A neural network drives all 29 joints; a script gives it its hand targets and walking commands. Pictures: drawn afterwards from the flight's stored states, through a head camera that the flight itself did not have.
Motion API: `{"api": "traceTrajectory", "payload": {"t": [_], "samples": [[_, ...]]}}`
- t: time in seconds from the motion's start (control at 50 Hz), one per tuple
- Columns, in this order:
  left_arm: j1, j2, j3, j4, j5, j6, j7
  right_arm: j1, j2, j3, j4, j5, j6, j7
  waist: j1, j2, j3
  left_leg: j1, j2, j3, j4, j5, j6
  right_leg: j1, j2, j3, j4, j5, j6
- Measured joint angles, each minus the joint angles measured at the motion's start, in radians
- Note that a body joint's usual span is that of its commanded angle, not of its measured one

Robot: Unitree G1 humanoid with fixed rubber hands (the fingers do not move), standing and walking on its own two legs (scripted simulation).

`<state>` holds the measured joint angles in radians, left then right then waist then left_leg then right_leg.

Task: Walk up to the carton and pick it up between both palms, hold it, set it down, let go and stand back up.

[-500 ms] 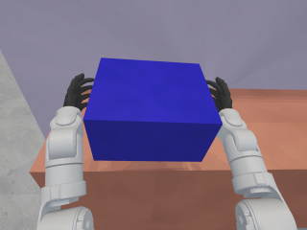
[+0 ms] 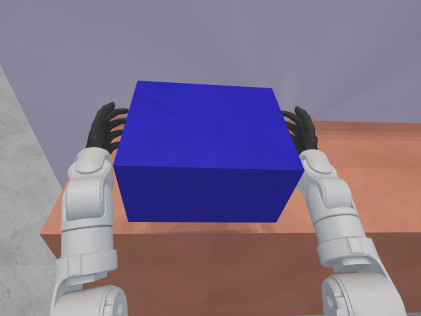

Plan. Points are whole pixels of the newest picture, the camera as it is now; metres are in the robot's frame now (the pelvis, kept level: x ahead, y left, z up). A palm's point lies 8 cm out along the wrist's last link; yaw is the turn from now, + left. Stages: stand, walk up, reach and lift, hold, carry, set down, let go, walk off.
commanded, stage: hold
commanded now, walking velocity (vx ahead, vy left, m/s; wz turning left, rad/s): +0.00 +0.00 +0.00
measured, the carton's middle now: (205, 150) +0.39 -0.01 +0.16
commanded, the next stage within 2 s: set down in 1.88 s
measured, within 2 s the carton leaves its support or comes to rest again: neither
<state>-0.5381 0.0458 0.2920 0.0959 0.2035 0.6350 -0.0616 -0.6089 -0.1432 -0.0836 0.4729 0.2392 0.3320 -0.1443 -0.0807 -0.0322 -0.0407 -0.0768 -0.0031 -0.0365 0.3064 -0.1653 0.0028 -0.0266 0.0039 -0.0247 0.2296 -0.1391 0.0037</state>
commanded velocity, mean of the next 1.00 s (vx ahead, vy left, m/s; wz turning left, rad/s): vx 0.00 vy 0.00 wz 0.00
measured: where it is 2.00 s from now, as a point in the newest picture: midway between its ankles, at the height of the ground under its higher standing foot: outside the picture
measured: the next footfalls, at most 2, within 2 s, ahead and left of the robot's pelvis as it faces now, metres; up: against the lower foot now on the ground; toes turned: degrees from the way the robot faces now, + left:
none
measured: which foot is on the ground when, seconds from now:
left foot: down 0.00-1.00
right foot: down 0.00-1.00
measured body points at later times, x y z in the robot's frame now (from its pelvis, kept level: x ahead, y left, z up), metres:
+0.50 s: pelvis +0.00 +0.00 +0.00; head -0.05 +0.02 +0.45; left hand +0.37 +0.18 +0.20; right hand +0.37 -0.19 +0.19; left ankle +0.00 +0.11 -0.75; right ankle +0.00 -0.12 -0.75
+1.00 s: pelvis +0.00 +0.00 +0.00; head -0.04 +0.02 +0.45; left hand +0.37 +0.18 +0.19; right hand +0.37 -0.19 +0.18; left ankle +0.00 +0.11 -0.75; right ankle +0.00 -0.12 -0.75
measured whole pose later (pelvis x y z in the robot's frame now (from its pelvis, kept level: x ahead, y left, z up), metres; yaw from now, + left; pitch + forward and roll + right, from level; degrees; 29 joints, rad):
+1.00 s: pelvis +0.00 +0.00 +0.00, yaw +0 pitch -4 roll -1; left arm -0.51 0.04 0.29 0.05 0.21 0.64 -0.06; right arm -0.59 -0.15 -0.06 0.43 0.25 0.34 -0.15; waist -0.08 -0.04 -0.04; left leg -0.06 0.00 -0.04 0.31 -0.17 0.00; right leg -0.01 0.00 -0.03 0.22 -0.14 0.00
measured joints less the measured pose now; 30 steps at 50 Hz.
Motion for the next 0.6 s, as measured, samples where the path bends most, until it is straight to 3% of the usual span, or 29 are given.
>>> {"api": "traceTrajectory", "payload": {"t": [0.6], "samples": [[-0.025,0.003,0.009,0.042,0.008,-0.003,-0.006,-0.017,0.0,-0.004,0.032,-0.013,0.0,0.001,0.003,0.003,-0.001,0.008,-0.002,0.003,-0.005,0.004,0.002,0.004,-0.002,0.001,0.001,0.001,0.001]]}}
